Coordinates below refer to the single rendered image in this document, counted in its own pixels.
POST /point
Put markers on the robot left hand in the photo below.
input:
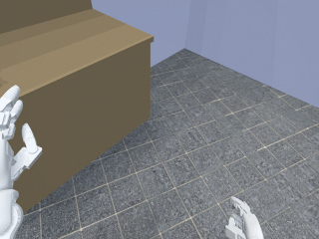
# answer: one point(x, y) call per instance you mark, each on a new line
point(10, 109)

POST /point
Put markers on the robot right hand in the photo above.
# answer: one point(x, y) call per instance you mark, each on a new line
point(247, 227)

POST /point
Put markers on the counter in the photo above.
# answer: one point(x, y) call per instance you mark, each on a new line
point(85, 83)

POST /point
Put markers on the left robot forearm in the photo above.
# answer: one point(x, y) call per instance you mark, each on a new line
point(11, 214)

